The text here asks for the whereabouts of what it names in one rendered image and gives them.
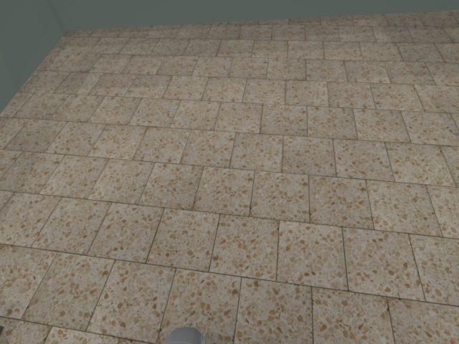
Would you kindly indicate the left robot thigh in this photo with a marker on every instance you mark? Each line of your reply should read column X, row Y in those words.
column 185, row 335

